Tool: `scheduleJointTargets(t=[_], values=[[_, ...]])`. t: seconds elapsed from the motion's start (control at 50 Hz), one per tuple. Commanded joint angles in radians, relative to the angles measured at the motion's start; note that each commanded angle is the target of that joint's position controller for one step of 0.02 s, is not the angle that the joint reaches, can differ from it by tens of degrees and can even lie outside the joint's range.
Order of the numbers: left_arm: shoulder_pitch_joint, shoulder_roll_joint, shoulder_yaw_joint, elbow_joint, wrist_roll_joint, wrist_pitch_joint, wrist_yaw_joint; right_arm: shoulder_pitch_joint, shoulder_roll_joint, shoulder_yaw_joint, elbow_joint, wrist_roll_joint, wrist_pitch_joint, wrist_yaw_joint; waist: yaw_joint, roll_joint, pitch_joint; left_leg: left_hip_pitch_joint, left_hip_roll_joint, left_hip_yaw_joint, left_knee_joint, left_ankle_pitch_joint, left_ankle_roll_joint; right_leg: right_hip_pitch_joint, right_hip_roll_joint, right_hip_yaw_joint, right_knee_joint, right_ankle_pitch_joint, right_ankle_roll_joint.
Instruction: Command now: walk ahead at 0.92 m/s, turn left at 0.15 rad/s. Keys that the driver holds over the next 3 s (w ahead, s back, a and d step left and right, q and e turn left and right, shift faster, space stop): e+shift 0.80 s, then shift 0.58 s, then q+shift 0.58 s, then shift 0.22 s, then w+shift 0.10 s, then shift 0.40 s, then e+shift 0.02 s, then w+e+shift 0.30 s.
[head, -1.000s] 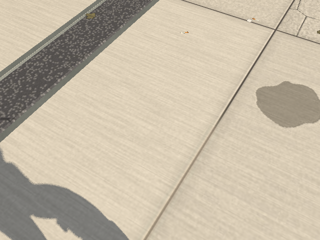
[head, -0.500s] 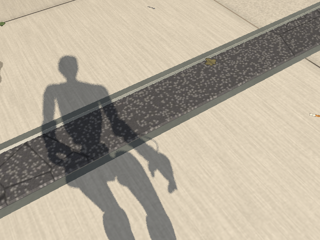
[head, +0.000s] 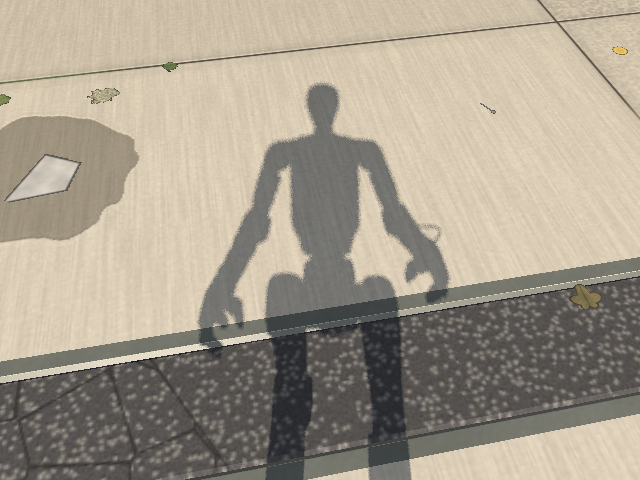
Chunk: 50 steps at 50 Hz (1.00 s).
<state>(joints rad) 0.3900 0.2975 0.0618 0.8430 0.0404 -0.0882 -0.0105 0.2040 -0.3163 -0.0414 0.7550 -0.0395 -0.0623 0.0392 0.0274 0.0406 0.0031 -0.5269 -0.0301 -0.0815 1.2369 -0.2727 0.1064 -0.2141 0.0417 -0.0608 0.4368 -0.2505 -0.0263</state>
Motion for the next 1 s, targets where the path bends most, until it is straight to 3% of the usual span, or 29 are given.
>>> scheduleJointTargets(t=[0.02, 0.04, 0.08, 0.1, 0.12, 0.14, 0.16, 0.18, 0.2, 0.22, 0.24, 0.26, 0.28, 0.3, 0.32, 0.38, 0.42, 0.48, 0.58, 0.62, 0.64, 0.66, 0.68, 0.7, 0.72, 0.74, 0.78, 0.86, 1.0], values=[[0.037, 0.047, -0.005, -0.015, -0.024, -0.038, -0.005, -0.079, -0.002, 0.023, -0.117, -0.019, -0.003, 0.015, -0.04, -0.097, 0.095, -0.259, 0.074, -0.03, -0.106, 0.041, -0.025, 0.069, -0.258, 0.329, -0.306, 0.113, -0.16], [0.038, 0.052, -0.008, -0.007, -0.03, -0.039, -0.007, -0.13, -0.006, 0.03, -0.146, -0.027, -0.011, 0.016, -0.051, -0.092, 0.119, -0.246, 0.09, 0.04, -0.21, 0.081, -0.044, 0.043, -0.236, 0.267, -0.311, 0.353, -0.166], [0.03, 0.055, -0.008, 0.0, -0.042, -0.041, -0.01, -0.203, 0.044, 0.061, -0.166, -0.019, -0.035, 0.026, -0.038, -0.076, 0.117, -0.02, 0.054, 0.122, -0.521, 0.255, -0.064, -0.067, -0.139, 0.128, -0.29, 0.682, -0.122], [0.069, 0.085, -0.002, 0.015, -0.05, -0.045, -0.011, -0.224, 0.061, 0.069, -0.163, -0.01, -0.042, 0.031, -0.016, -0.099, 0.086, 0.11, 0.012, 0.15, -0.586, 0.344, -0.068, -0.093, -0.133, 0.126, -0.296, 0.741, -0.116], [0.088, 0.119, 0.007, 0.026, -0.053, -0.045, -0.013, -0.215, 0.046, 0.065, -0.155, -0.002, -0.042, 0.028, -0.019, -0.121, 0.063, 0.176, -0.011, 0.146, -0.623, 0.397, -0.066, -0.064, -0.142, 0.141, -0.284, 0.769, -0.11], [0.076, 0.182, 0.025, -0.002, -0.106, -0.048, 0.012, -0.219, -0.024, 0.031, -0.172, 0.051, -0.068, 0.005, -0.033, -0.124, 0.006, 0.209, -0.016, 0.05, -0.682, 0.411, -0.068, 0.024, -0.173, 0.202, -0.215, 0.719, -0.115], [0.055, 0.203, 0.03, -0.002, -0.11, -0.042, 0.026, -0.207, -0.075, 0.014, -0.171, 0.05, -0.071, -0.009, -0.067, -0.132, -0.019, 0.221, -0.026, 0.037, -0.739, 0.409, -0.061, 0.091, -0.179, 0.214, -0.16, 0.756, -0.098], [0.047, 0.202, 0.033, -0.007, -0.102, -0.028, 0.034, -0.165, -0.103, -0.001, -0.16, 0.037, -0.072, -0.021, -0.097, -0.146, -0.049, 0.29, -0.039, 0.044, -0.78, 0.433, -0.048, 0.113, -0.166, 0.216, -0.069, 0.797, -0.069], [0.022, 0.19, 0.03, -0.023, -0.093, -0.014, 0.036, -0.057, -0.116, -0.015, -0.129, 0.023, -0.07, -0.031, -0.157, -0.155, -0.107, 0.432, -0.014, 0.042, -0.804, 0.528, -0.035, 0.078, -0.132, 0.204, 0.095, 0.786, -0.027], [-0.019, 0.137, 0.018, -0.07, -0.074, -0.006, 0.037, 0.105, -0.151, -0.028, -0.094, 0.0, -0.062, -0.045, -0.215, -0.136, -0.22, 0.687, 0.125, -0.049, -0.733, 0.742, 0.003, -0.087, -0.076, 0.207, 0.355, 0.572, 0.02], [0.118, -0.029, -0.024, -0.087, -0.035, 0.002, 0.032, 0.16, -0.192, -0.023, -0.092, -0.029, -0.045, -0.052, -0.136, 0.164, -0.401, 0.951, 0.451, -0.287, -0.593, 1.311, 0.123, -0.33, 0.057, 0.142, 0.771, -0.387, 0.072], [0.261, 0.015, -0.027, -0.076, -0.074, 0.011, 0.027, 0.152, -0.141, -0.011, -0.128, -0.018, -0.033, -0.035, -0.108, 0.243, -0.614, 1.033, 0.558, -0.502, -0.63, 1.208, 0.241, -0.411, 0.041, 0.259, 1.006, -0.485, 0.077], [0.197, 0.093, -0.001, -0.091, -0.087, 0.028, 0.032, 0.061, -0.096, -0.013, -0.155, 0.011, -0.016, -0.035, -0.097, 0.147, -0.523, 0.909, 0.492, -0.397, -0.69, 1.001, 0.223, -0.464, -0.035, 0.221, 1.016, -0.409, 0.087], [0.107, 0.117, 0.013, -0.116, -0.084, 0.044, 0.042, 0.001, -0.051, -0.006, -0.147, 0.033, -0.007, -0.041, -0.083, 0.078, -0.364, 0.77, 0.43, -0.281, -0.732, 0.883, 0.19, -0.523, -0.072, 0.161, 0.969, -0.328, 0.102], [0.069, 0.112, 0.021, -0.122, -0.075, 0.061, 0.052, -0.038, -0.029, -0.001, -0.135, 0.039, -0.002, -0.046, -0.055, 0.031, -0.25, 0.623, 0.386, -0.214, -0.783, 0.817, 0.173, -0.52, -0.099, 0.133, 0.964, -0.283, 0.123], [0.065, 0.036, 0.02, -0.163, -0.078, 0.113, 0.056, -0.161, -0.035, -0.015, -0.12, 0.018, -0.002, -0.053, 0.04, 0.084, -0.093, 0.259, 0.364, -0.056, -0.944, 0.592, 0.151, -0.38, -0.161, 0.11, 0.85, -0.233, 0.131], [-0.003, 0.027, 0.02, -0.204, -0.066, 0.122, 0.053, -0.188, -0.068, -0.033, -0.105, 0.016, -0.007, -0.061, 0.041, 0.071, -0.077, 0.211, 0.361, 0.028, -0.973, 0.576, 0.146, -0.357, -0.175, 0.097, 0.718, -0.136, 0.12], [-0.046, 0.038, 0.022, -0.214, -0.059, 0.121, 0.023, -0.229, -0.094, -0.046, -0.096, 0.026, -0.001, -0.076, 0.04, 0.057, -0.121, 0.215, 0.336, 0.157, -0.958, 0.477, 0.111, -0.238, -0.172, 0.071, 0.506, 0.097, 0.079], [-0.166, 0.107, 0.048, -0.277, -0.059, 0.141, -0.018, -0.192, -0.139, -0.071, -0.058, 0.066, 0.018, -0.061, 0.008, 0.052, -0.081, 0.318, 0.373, 0.219, -0.865, 0.34, 0.044, -0.188, -0.127, -0.004, 0.287, 0.077, 0.011], [-0.14, 0.126, 0.067, -0.277, -0.052, 0.14, -0.012, -0.157, -0.121, -0.073, -0.037, 0.081, 0.028, -0.053, 0.022, 0.003, -0.081, 0.321, 0.338, 0.269, -0.72, 0.268, -0.028, -0.093, -0.074, -0.035, 0.158, 0.123, -0.038], [-0.074, 0.196, 0.095, -0.268, -0.044, 0.135, 0.002, -0.092, -0.098, -0.07, -0.019, 0.067, 0.035, -0.047, 0.037, -0.137, -0.079, 0.237, 0.262, 0.316, -0.506, 0.16, -0.089, 0.029, -0.092, 0.062, 0.07, 0.401, -0.088], [-0.07, 0.345, 0.124, -0.298, -0.04, 0.132, 0.019, -0.07, -0.067, -0.059, -0.065, 0.022, 0.04, -0.044, -0.014, -0.457, -0.058, -0.113, 0.101, 0.335, -0.145, -0.364, -0.189, 0.211, -0.316, 0.474, 0.016, 0.767, -0.246], [-0.061, 0.33, 0.111, -0.329, -0.013, 0.102, 0.003, -0.127, -0.079, -0.055, -0.098, 0.015, 0.038, -0.046, 0.027, -0.362, -0.22, -0.223, 0.021, 0.078, 0.044, -0.436, -0.19, 0.257, -0.399, 0.699, -0.048, 0.593, -0.372], [-0.07, 0.298, 0.103, -0.331, -0.018, 0.081, -0.008, -0.186, -0.106, -0.062, -0.109, 0.043, 0.037, -0.049, 0.047, -0.23, -0.223, -0.251, 0.031, 0.01, 0.077, -0.358, -0.16, 0.249, -0.375, 0.64, -0.08, 0.473, -0.343], [-0.107, 0.27, 0.097, -0.33, -0.039, 0.072, -0.002, -0.193, -0.096, -0.061, -0.108, 0.048, 0.034, -0.057, 0.017, -0.165, -0.182, -0.255, 0.044, -0.015, 0.032, -0.266, -0.137, 0.205, -0.326, 0.58, -0.076, 0.381, -0.288], [-0.158, 0.231, 0.085, -0.341, -0.059, 0.08, 0.009, -0.178, -0.102, -0.062, -0.094, 0.034, 0.035, -0.066, -0.011, -0.121, -0.157, -0.239, 0.059, -0.028, -0.026, -0.202, -0.134, 0.154, -0.293, 0.531, -0.074, 0.33, -0.245], [-0.238, 0.199, 0.072, -0.377, -0.051, 0.1, 0.034, -0.165, -0.105, -0.064, -0.084, 0.026, 0.039, -0.067, -0.049, -0.14, -0.157, -0.123, 0.043, -0.026, -0.136, -0.124, -0.14, 0.038, -0.234, 0.466, -0.073, 0.334, -0.21], [-0.225, 0.192, 0.072, -0.383, -0.046, 0.114, 0.056, -0.136, -0.048, -0.041, -0.048, 0.041, 0.044, -0.057, -0.034, -0.124, -0.204, -0.015, 0.012, -0.012, -0.349, -0.064, -0.176, 0.03, -0.211, 0.426, -0.031, 0.391, -0.198], [-0.235, 0.157, 0.047, -0.375, -0.035, 0.126, 0.034, -0.119, -0.061, -0.043, -0.059, 0.042, 0.049, -0.039, -0.005, -0.201, -0.147, 0.132, 0.02, 0.023, -0.547, -0.056, -0.147, -0.051, -0.202, 0.499, -0.006, 0.234, -0.185]])
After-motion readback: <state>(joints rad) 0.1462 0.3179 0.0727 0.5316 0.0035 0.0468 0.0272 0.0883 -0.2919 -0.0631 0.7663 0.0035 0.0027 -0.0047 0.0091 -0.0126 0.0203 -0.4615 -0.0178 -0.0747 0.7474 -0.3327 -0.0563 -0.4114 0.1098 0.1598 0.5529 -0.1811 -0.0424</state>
